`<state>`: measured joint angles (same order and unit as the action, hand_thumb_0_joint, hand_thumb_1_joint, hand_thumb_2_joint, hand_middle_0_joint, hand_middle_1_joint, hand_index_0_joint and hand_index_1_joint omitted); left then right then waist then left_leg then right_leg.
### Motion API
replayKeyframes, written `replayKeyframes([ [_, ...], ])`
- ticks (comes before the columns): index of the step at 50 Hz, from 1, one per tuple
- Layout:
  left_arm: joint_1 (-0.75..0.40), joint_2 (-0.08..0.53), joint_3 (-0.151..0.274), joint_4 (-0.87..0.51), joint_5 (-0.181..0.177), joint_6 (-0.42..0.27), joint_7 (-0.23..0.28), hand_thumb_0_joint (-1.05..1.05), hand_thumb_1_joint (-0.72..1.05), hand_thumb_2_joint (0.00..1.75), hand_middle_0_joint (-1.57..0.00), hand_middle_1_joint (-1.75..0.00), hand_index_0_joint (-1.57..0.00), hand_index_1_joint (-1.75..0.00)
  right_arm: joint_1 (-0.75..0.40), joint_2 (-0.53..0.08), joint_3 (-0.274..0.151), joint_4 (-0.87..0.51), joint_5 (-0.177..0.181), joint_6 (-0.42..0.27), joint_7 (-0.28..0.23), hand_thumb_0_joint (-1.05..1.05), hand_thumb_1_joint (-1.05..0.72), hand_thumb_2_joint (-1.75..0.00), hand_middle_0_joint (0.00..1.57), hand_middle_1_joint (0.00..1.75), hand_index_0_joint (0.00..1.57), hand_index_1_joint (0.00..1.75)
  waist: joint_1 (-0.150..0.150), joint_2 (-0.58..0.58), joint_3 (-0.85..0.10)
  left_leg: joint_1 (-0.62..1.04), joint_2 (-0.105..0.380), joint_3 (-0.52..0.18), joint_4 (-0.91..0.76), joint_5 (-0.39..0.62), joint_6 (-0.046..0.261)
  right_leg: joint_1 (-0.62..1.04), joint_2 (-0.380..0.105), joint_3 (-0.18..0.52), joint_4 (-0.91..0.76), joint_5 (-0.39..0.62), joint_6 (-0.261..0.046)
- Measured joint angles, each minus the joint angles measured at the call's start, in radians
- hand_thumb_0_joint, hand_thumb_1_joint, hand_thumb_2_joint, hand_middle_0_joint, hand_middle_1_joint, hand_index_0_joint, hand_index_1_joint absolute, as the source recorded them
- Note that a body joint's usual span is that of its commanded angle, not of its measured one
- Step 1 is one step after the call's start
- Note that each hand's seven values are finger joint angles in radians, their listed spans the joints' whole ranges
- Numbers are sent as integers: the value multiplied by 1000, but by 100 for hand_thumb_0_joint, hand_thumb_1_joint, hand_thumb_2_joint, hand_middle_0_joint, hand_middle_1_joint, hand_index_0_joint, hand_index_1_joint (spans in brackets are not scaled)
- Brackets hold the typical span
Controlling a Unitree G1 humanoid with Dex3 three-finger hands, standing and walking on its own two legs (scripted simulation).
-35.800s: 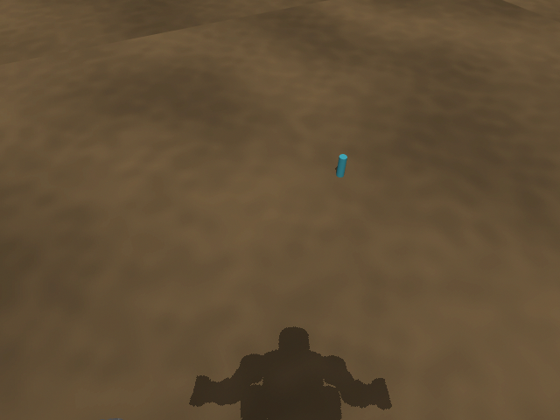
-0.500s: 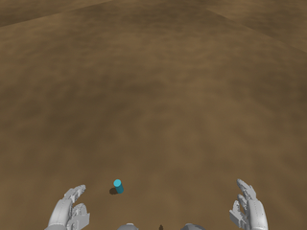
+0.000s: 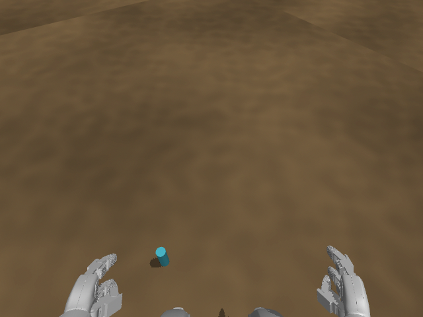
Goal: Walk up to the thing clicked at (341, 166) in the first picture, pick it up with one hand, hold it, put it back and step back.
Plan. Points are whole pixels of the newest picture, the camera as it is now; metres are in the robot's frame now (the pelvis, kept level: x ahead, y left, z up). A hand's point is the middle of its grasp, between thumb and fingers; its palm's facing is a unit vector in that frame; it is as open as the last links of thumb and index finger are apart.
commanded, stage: home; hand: left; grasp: from above
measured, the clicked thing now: (162, 257) +0.44 +0.22 -0.65
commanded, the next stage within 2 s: stand in 0.14 s
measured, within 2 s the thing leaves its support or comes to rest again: neither
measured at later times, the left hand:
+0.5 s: hand out of the picture +0.12 +0.23 -0.10, palm faces +0.00 -0.94 -0.33, open 7.3 cm
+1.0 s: hand out of the picture +0.04 +0.24 -0.10, palm faces +0.04 -0.94 -0.33, open 7.3 cm
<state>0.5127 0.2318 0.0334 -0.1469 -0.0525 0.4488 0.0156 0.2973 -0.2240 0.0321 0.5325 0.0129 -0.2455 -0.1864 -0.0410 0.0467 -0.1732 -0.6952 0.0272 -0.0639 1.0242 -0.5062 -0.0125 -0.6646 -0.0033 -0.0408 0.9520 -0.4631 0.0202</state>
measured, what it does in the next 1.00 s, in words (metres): rises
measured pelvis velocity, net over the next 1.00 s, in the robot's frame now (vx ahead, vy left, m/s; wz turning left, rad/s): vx -0.01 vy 0.01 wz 0.00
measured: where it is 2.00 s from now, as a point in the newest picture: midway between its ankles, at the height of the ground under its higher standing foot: outside the picture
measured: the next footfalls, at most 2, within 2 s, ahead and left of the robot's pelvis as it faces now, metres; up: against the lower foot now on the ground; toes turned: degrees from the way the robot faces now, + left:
none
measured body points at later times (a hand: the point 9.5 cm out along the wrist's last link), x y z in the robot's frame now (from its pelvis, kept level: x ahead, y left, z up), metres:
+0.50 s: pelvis -0.01 +0.01 +0.03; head +0.01 +0.02 +0.48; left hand +0.12 +0.28 -0.08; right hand +0.11 -0.28 -0.08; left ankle +0.00 +0.12 -0.68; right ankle +0.01 -0.14 -0.68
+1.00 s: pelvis -0.01 +0.01 +0.06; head -0.02 +0.00 +0.51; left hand +0.04 +0.29 -0.07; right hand +0.06 -0.27 -0.08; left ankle +0.00 +0.12 -0.68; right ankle +0.01 -0.14 -0.68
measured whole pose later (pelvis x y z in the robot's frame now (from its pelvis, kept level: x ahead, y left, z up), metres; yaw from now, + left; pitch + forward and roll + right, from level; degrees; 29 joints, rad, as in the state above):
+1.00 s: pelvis -0.01 +0.01 +0.06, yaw +0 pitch -5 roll +0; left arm 0.19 0.28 0.04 1.09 0.04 0.01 0.03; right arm 0.16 -0.28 -0.03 1.07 -0.02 0.00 -0.03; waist 0.02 0.02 0.05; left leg -0.12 -0.01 -0.02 0.44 -0.23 0.01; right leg -0.13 -0.05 -0.01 0.43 -0.21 0.04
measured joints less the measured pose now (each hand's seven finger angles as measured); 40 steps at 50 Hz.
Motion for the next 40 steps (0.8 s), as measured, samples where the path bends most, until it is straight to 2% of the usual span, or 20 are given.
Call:
replayKeyframes([
  [12,-3,-1,0,7,0,2,1,1,91,90,-21,-30,-20,-30,0,1,0,-1,0,7,1,2,-90,-90,21,29,20,30,-1,2,-3,2,0,-2,2,-1,0,3,0,-1,1,-1,0],
  [14,-82,15,-24,147,47,-123,10,1,91,90,-21,-30,-21,-30,-38,-4,-16,60,-58,37,30,1,-90,-90,21,29,20,30,20,-16,67,66,-7,10,-21,9,5,59,-7,9,-8,3,-2],
  [16,-176,31,-30,340,84,-233,13,1,91,90,-21,-30,-21,-30,-83,-24,-12,144,-94,107,81,1,-90,-90,21,29,20,30,43,-44,114,126,-19,29,-69,33,8,103,-20,27,-28,13,-4],
  [17,-211,38,-29,421,95,-268,12,0,91,90,-21,-30,-21,-30,-97,-34,-11,174,-100,135,103,1,-90,-90,21,29,20,30,49,-52,131,149,-24,33,-90,44,10,122,-25,30,-41,20,-4],
  [20,-266,56,-17,595,107,-332,8,0,91,90,-21,-30,-21,-30,-111,-52,-29,236,-83,179,149,1,-90,-90,21,30,20,30,57,-66,170,210,-35,43,-147,69,14,173,-36,39,-81,37,2],
  [23,-275,66,-3,721,106,-368,9,0,91,90,-21,-30,-21,-30,-103,-64,-53,280,-68,199,168,1,-90,-90,21,30,20,30,58,-70,185,257,-38,48,-195,87,18,219,-40,44,-126,55,9],
  [28,-271,67,13,898,101,-400,11,1,91,90,-21,-30,-21,-30,-86,-76,-75,350,-64,219,173,1,-90,-90,21,30,20,30,56,-61,198,331,-37,50,-265,110,25,298,-39,44,-211,88,17],
  [40,-290,42,9,1145,87,-429,16,0,91,90,-21,-30,-21,-30,-106,-52,-63,477,-44,238,156,1,-90,-90,21,29,20,30,62,-39,223,500,-42,51,-474,210,26,469,-45,41,-422,188,22],
])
